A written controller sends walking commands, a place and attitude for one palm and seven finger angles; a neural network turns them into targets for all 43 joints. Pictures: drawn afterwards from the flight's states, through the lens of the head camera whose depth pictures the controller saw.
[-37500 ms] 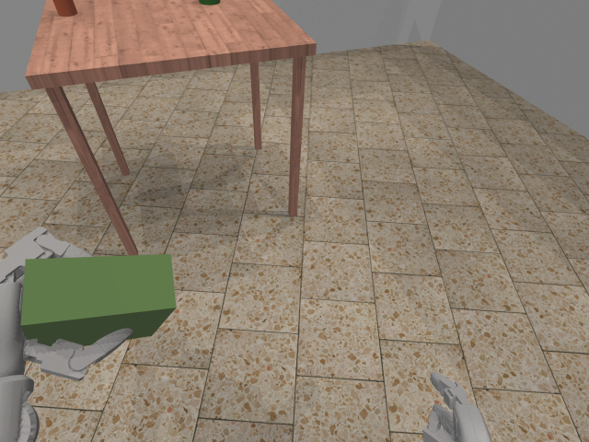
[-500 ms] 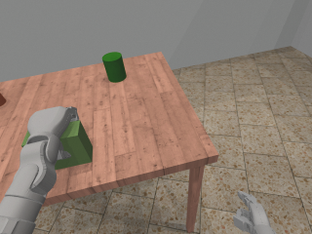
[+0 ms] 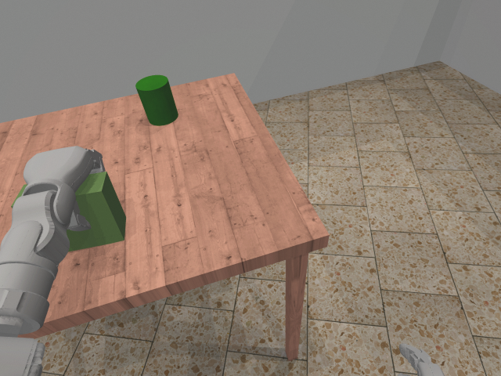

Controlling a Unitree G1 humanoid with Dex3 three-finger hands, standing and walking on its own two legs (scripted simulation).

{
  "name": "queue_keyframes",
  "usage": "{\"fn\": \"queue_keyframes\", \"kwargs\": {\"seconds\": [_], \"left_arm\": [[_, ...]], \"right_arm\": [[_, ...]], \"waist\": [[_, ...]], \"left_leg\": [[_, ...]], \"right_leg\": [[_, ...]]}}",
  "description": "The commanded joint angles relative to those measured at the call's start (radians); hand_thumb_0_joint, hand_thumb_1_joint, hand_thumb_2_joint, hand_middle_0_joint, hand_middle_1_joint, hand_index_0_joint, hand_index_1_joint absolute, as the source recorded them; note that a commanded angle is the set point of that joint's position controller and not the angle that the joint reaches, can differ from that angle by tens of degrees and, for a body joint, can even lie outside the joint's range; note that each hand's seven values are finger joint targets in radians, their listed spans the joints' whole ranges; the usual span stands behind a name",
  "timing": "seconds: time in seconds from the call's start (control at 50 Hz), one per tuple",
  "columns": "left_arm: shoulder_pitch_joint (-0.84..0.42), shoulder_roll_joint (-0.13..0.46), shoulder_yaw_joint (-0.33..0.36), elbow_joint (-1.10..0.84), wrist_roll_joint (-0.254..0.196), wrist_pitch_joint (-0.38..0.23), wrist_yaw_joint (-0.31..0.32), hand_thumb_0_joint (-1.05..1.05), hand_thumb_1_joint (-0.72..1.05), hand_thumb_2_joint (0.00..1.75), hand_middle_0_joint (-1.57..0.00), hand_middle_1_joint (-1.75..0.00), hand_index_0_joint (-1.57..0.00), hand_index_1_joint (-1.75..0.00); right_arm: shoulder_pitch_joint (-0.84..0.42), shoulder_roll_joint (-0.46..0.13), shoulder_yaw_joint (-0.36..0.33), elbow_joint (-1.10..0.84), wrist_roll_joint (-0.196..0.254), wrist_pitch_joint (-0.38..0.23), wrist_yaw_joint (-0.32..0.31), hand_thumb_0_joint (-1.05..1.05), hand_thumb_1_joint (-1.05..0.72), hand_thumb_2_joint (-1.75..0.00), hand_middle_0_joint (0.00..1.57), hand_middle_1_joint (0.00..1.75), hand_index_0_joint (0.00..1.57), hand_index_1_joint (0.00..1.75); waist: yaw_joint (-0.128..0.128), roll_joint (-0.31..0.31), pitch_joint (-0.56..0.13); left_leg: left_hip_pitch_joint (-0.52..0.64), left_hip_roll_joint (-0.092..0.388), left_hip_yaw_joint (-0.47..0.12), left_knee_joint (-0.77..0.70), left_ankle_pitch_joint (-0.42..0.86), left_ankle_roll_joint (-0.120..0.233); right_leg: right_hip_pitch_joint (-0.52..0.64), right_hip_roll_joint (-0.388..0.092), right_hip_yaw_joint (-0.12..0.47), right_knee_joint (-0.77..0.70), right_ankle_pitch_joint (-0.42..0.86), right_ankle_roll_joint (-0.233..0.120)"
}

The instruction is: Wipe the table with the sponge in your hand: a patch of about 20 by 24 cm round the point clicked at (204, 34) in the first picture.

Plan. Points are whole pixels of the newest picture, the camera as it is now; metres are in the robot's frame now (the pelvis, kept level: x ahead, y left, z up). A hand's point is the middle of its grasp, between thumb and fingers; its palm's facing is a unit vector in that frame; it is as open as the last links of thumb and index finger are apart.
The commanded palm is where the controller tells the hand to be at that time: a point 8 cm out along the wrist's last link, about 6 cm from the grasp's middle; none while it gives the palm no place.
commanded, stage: wipe forward along the first lane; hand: left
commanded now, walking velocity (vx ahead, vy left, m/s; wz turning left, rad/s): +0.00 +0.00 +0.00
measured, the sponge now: (81, 221) +0.33 +0.33 +0.08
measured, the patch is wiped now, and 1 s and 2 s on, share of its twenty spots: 0.20 0.60 0.70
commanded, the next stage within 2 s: slide across to the middle lane in 0.58 s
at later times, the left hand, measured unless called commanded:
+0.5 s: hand (77, 172) +0.40 +0.35 +0.13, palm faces -0.11 +0.01 -0.99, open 9.8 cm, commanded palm +0.39 +0.35 +0.17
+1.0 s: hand (84, 159) +0.43 +0.35 +0.14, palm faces -0.04 +0.03 -1.00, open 9.8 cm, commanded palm +0.42 +0.32 +0.19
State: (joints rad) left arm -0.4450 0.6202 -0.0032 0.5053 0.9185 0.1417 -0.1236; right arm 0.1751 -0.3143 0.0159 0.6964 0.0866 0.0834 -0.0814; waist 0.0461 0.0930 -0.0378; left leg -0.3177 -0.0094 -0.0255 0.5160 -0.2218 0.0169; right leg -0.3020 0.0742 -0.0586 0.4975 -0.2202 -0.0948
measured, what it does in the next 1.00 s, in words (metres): stands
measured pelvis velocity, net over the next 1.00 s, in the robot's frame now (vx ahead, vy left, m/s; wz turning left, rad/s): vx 0.03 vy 0.04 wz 0.01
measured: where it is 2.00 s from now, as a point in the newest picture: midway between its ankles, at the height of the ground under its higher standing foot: outside the picture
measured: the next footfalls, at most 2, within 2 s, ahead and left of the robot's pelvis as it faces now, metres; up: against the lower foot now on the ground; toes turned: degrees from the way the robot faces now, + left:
none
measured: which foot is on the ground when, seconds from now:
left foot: down 0.00-1.00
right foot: down 0.00-1.00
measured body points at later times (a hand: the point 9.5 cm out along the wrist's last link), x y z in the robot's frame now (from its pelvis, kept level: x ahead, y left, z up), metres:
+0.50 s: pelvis +0.01 +0.01 +0.00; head +0.03 -0.03 +0.44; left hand +0.40 +0.34 +0.19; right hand +0.11 -0.27 -0.14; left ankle +0.03 +0.13 -0.73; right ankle +0.03 -0.06 -0.73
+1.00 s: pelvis +0.03 +0.04 +0.00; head +0.05 +0.02 +0.45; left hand +0.43 +0.34 +0.19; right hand +0.15 -0.22 -0.13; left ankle +0.03 +0.13 -0.73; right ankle +0.03 -0.06 -0.73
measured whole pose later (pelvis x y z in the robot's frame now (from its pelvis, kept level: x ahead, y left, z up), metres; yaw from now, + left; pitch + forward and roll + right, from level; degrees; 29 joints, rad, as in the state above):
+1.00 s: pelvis +0.03 +0.04 +0.00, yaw +1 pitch +6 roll -1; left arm -0.69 0.61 -0.12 0.74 0.95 0.10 -0.01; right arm 0.23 -0.29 0.00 0.72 0.11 0.10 -0.06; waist 0.03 0.07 -0.07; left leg -0.35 -0.06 -0.03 0.48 -0.22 0.05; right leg -0.33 0.03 -0.04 0.44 -0.22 -0.04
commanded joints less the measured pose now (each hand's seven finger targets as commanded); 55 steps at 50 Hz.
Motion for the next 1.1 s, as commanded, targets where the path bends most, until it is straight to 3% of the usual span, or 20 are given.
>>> {"fn": "queue_keyframes", "kwargs": {"seconds": [0.0,0.12,0.22,0.28,0.32,0.38,0.46,0.48,0.54,0.58,0.64,0.7,0.74,0.8,0.82,0.88,0.94,0.98,1.02,1.08], "left_arm": [[-0.266,0.262,0.068,0.024,0.067,-0.011,0.062,0.0,0.1,1.3,-1.2,-1.6,-1.2,-1.6],[-0.355,0.322,0.096,0.113,0.064,-0.051,0.078,0.0,0.1,1.3,-1.2,-1.6,-1.2,-1.6],[-0.385,0.329,0.094,0.167,0.081,-0.076,0.088,0.0,0.1,1.3,-1.2,-1.6,-1.2,-1.6],[-0.397,0.39,0.14,0.206,0.076,-0.08,0.092,0.0,0.1,1.3,-1.2,-1.6,-1.2,-1.6],[-0.42,0.338,0.089,0.214,0.072,-0.084,0.093,0.0,0.1,1.3,-1.2,-1.6,-1.2,-1.6],[-0.441,0.39,0.128,0.238,0.079,-0.093,0.092,0.0,0.1,1.3,-1.2,-1.6,-1.2,-1.6],[-0.443,0.353,0.092,0.261,0.095,-0.103,0.097,0.0,0.1,1.3,-1.2,-1.6,-1.2,-1.6],[-0.469,0.384,0.115,0.262,0.094,-0.107,0.097,0.0,0.1,1.3,-1.2,-1.6,-1.2,-1.6],[-0.5,0.341,0.068,0.267,0.096,-0.107,0.1,0.0,0.1,1.3,-1.2,-1.6,-1.2,-1.6],[-0.511,0.369,0.096,0.281,0.104,-0.111,0.104,0.0,0.1,1.3,-1.2,-1.6,-1.2,-1.6],[-0.52,0.339,0.069,0.292,0.107,-0.111,0.108,0.0,0.1,1.3,-1.2,-1.6,-1.2,-1.6],[-0.52,0.3,0.048,0.253,0.098,-0.112,0.111,0.0,0.1,1.3,-1.2,-1.6,-1.2,-1.6],[-0.549,0.229,-0.004,0.206,0.083,-0.107,0.116,0.0,0.1,1.3,-1.2,-1.6,-1.2,-1.6],[-0.595,0.225,-0.002,0.188,0.062,-0.1,0.125,0.0,0.1,1.3,-1.2,-1.6,-1.2,-1.6],[-0.627,0.173,-0.043,0.153,0.049,-0.099,0.128,0.0,0.1,1.3,-1.2,-1.6,-1.2,-1.6],[-0.625,0.164,-0.023,0.084,0.024,-0.092,0.144,0.0,0.1,1.3,-1.2,-1.6,-1.2,-1.6],[-0.659,0.065,-0.107,0.05,0.003,-0.053,0.152,0.0,0.1,1.3,-1.2,-1.6,-1.2,-1.6],[-0.693,0.065,-0.105,0.007,-0.001,-0.022,0.154,0.0,0.1,1.3,-1.2,-1.6,-1.2,-1.6],[-0.701,0.06,-0.112,-0.042,0.005,0.014,0.165,0.0,0.1,1.3,-1.2,-1.6,-1.2,-1.6],[-0.714,0.041,-0.118,-0.082,0.012,0.072,0.168,0.0,0.1,1.3,-1.2,-1.6,-1.2,-1.6]], "right_arm": [[-0.096,-0.119,-0.05,-0.139,-0.004,-0.038,-0.005,0.0,-0.9,-0.9,0.2,0.3,0.2,0.3],[-0.053,-0.129,-0.056,-0.123,0.0,-0.033,-0.009,0.0,-0.9,-0.9,0.2,0.3,0.2,0.3],[-0.023,-0.13,-0.063,-0.118,0.0,-0.026,-0.004,0.0,-0.9,-0.9,0.2,0.3,0.2,0.3],[-0.022,-0.134,-0.061,-0.114,0.004,-0.015,-0.005,0.0,-0.9,-0.9,0.2,0.3,0.2,0.3],[-0.008,-0.132,-0.061,-0.116,0.006,-0.013,-0.002,0.0,-0.9,-0.9,0.2,0.3,0.2,0.3],[-0.004,-0.139,-0.062,-0.111,0.006,-0.01,-0.002,0.0,-0.9,-0.9,0.2,0.3,0.2,0.3],[0.021,-0.139,-0.065,-0.112,0.006,-0.004,0.004,0.0,-0.9,-0.9,0.2,0.3,0.2,0.3],[0.016,-0.141,-0.063,-0.11,0.007,-0.003,0.002,0.0,-0.9,-0.9,0.2,0.3,0.2,0.3],[0.03,-0.139,-0.062,-0.109,0.009,0.0,0.003,0.0,-0.9,-0.9,0.2,0.3,0.2,0.3],[0.034,-0.141,-0.063,-0.105,0.008,0.0,0.004,0.0,-0.9,-0.9,0.2,0.3,0.2,0.3],[0.051,-0.143,-0.065,-0.101,0.007,0.005,0.007,0.0,-0.9,-0.9,0.2,0.3,0.2,0.3],[0.042,-0.134,-0.065,-0.107,0.007,0.007,0.009,0.0,-0.9,-0.9,0.2,0.3,0.2,0.3],[0.029,-0.125,-0.065,-0.112,0.011,0.005,0.012,0.0,-0.9,-0.9,0.2,0.3,0.2,0.3],[0.023,-0.124,-0.063,-0.103,0.014,-0.001,0.006,0.0,-0.9,-0.9,0.2,0.3,0.2,0.3],[0.014,-0.117,-0.062,-0.105,0.017,-0.005,0.007,0.0,-0.9,-0.9,0.2,0.3,0.2,0.3],[-0.011,-0.11,-0.063,-0.107,0.016,-0.017,0.006,0.0,-0.9,-0.9,0.2,0.3,0.2,0.3],[-0.025,-0.104,-0.06,-0.097,0.018,-0.021,0.013,0.0,-0.9,-0.9,0.2,0.3,0.2,0.3],[-0.058,-0.1,-0.051,-0.104,0.019,-0.029,0.014,0.0,-0.9,-0.9,0.2,0.3,0.2,0.3],[-0.06,-0.099,-0.055,-0.099,0.014,-0.031,0.021,0.0,-0.9,-0.9,0.2,0.3,0.2,0.3],[-0.097,-0.091,-0.043,-0.111,0.009,-0.037,0.03,0.0,-0.9,-0.9,0.2,0.3,0.2,0.3]], "waist": [[-0.019,-0.132,-0.108],[-0.034,-0.168,-0.114],[-0.036,-0.145,-0.17],[-0.034,-0.129,-0.179],[-0.046,-0.132,-0.172],[-0.042,-0.137,-0.186],[-0.05,-0.161,-0.192],[-0.048,-0.134,-0.201],[-0.063,-0.128,-0.183],[-0.054,-0.106,-0.196],[-0.064,-0.148,-0.207],[-0.057,-0.099,-0.242],[-0.067,-0.092,-0.227],[-0.071,-0.108,-0.218],[-0.079,-0.101,-0.215],[-0.058,-0.07,-0.27],[-0.077,-0.088,-0.246],[-0.067,-0.041,-0.25],[-0.062,-0.035,-0.295],[-0.047,-0.019,-0.294]], "left_leg": [[-0.074,-0.041,0.006,-0.027,-0.049,0.042],[-0.125,-0.038,0.005,-0.005,-0.077,0.043],[-0.133,-0.037,0.005,0.001,-0.052,0.045],[-0.158,-0.036,0.0,0.003,-0.049,0.042],[-0.151,-0.035,0.007,-0.001,-0.055,0.046],[-0.154,-0.033,0.005,-0.004,-0.039,0.047],[-0.146,-0.033,0.012,-0.009,-0.033,0.051],[-0.143,-0.032,0.008,-0.014,-0.019,0.05],[-0.128,-0.032,0.014,-0.023,-0.035,0.053],[-0.119,-0.033,0.006,-0.031,-0.008,0.053],[-0.104,-0.031,0.01,-0.033,0.002,0.055],[-0.052,-0.029,0.007,-0.04,0.041,0.056],[-0.012,-0.022,0.001,-0.051,0.036,0.055],[0.01,-0.02,-0.016,-0.075,0.019,0.056],[0.036,-0.02,-0.02,-0.082,0.019,0.054],[0.098,-0.013,-0.042,-0.098,0.066,0.047],[0.132,-0.012,-0.051,-0.105,0.071,0.039],[0.157,-0.009,-0.071,-0.127,0.089,0.026],[0.193,-0.012,-0.071,-0.118,0.142,0.015],[0.207,-0.008,-0.088,-0.126,0.214,-0.009]], "right_leg": [[0.068,-0.089,0.2,-0.154,-0.107,0.043],[0.06,-0.1,0.225,-0.157,-0.157,0.05],[0.077,-0.098,0.217,-0.128,-0.07,0.046],[0.095,-0.099,0.235,-0.12,-0.045,0.041],[0.084,-0.097,0.211,-0.121,-0.037,0.048],[0.086,-0.092,0.214,-0.114,-0.007,0.043],[0.079,-0.086,0.184,-0.108,0.026,0.049],[0.081,-0.084,0.187,-0.104,0.044,0.042],[0.05,-0.079,0.162,-0.115,0.016,0.048],[0.046,-0.072,0.151,-0.107,0.042,0.038],[0.044,-0.068,0.133,-0.109,0.066,0.045],[0.046,-0.065,0.117,-0.106,0.09,0.04],[0.015,-0.065,0.11,-0.12,0.063,0.04],[0.005,-0.057,0.097,-0.133,0.021,0.039],[-0.01,-0.057,0.089,-0.136,0.016,0.042],[0.009,-0.056,0.085,-0.132,0.046,0.03],[-0.003,-0.057,0.069,-0.134,0.054,0.037],[-0.013,-0.053,0.061,-0.129,0.062,0.027],[0.02,-0.051,0.051,-0.119,0.089,0.027],[0.029,-0.046,0.038,-0.112,0.121,0.014]]}}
